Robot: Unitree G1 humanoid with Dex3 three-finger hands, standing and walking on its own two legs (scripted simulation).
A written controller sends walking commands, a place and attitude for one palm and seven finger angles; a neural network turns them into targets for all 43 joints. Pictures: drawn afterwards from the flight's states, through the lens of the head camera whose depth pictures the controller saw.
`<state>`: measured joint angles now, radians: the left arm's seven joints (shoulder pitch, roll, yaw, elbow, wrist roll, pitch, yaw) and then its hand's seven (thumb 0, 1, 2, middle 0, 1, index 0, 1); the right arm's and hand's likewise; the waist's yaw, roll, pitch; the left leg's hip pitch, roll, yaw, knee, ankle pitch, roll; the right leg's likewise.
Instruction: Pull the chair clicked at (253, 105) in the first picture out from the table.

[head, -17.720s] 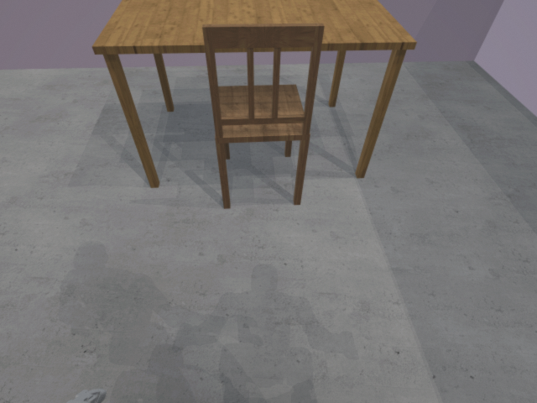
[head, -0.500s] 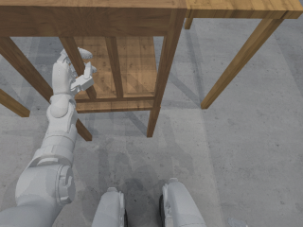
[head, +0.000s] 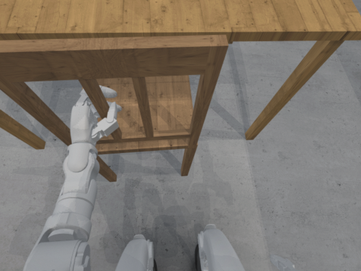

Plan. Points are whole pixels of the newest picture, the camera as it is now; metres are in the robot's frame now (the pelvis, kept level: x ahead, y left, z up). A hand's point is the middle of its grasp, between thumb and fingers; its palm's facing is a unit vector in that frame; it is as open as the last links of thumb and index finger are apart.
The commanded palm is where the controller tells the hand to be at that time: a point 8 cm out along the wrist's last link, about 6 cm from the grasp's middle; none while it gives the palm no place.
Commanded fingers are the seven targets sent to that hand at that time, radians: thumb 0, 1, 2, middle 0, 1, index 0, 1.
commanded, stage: step backward, pulling the chair out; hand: left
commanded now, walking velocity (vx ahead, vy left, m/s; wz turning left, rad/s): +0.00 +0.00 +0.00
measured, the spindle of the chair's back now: (105, 112) +0.46 +0.15 -0.01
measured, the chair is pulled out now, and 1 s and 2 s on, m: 0.01 0.02 0.12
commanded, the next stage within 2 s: none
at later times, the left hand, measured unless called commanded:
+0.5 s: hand (113, 116) +0.43 +0.12 +0.02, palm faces -0.05 -0.99 -0.11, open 5.3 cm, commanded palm +0.42 +0.18 +0.02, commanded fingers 0.00 0.90 0.90 -0.50 -1.45 -0.50 -1.45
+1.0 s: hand (112, 117) +0.43 +0.13 +0.02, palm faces -0.06 -0.99 -0.13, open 5.3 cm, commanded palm +0.41 +0.18 +0.03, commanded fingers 0.00 0.90 0.90 -0.50 -1.45 -0.50 -1.45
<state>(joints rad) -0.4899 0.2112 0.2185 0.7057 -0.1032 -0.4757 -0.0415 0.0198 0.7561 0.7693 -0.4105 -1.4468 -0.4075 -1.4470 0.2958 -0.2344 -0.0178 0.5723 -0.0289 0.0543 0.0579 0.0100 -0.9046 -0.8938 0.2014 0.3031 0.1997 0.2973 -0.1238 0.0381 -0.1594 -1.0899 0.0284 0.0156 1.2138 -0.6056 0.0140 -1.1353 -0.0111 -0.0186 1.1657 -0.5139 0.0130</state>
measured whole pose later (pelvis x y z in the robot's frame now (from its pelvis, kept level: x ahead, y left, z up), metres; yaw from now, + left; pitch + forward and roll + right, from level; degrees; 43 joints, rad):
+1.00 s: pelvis +0.03 +0.03 +0.10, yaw -2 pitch +13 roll -2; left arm -0.62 0.19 0.09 1.06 -0.04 -0.21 0.08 0.07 0.71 0.78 -0.32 -1.17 -0.49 -1.45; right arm 0.21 -0.26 -0.03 0.72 0.03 0.05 -0.12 0.01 -0.90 -0.89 0.20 0.30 0.20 0.30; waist -0.11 0.03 0.07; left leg -0.44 0.00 0.06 0.57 -0.34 0.04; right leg -0.51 -0.03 -0.03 0.54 -0.20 0.04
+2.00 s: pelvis -0.05 +0.02 +0.10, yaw -2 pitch +4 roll -1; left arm -0.59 0.17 0.10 1.08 -0.06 -0.19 0.09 0.06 0.69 0.78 -0.31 -1.13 -0.49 -1.45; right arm 0.19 -0.20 -0.01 0.73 0.00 -0.02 -0.07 0.01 -0.90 -0.89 0.20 0.30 0.20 0.30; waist -0.08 0.03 0.20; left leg -0.41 0.04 -0.03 0.58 -0.23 -0.03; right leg -0.37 0.03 -0.01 0.53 -0.23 -0.01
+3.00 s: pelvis -0.26 +0.01 +0.10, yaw +1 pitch +3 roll -1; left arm -0.63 0.14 0.07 1.12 -0.06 -0.21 0.09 0.03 0.68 0.77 -0.26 -1.11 -0.49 -1.45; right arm 0.19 -0.22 -0.01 0.77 0.02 -0.04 -0.08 0.01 -0.90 -0.89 0.20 0.30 0.20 0.30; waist -0.07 0.06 0.22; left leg -0.41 0.07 -0.03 0.68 -0.29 -0.05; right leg -0.36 0.04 -0.03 0.51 -0.18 -0.03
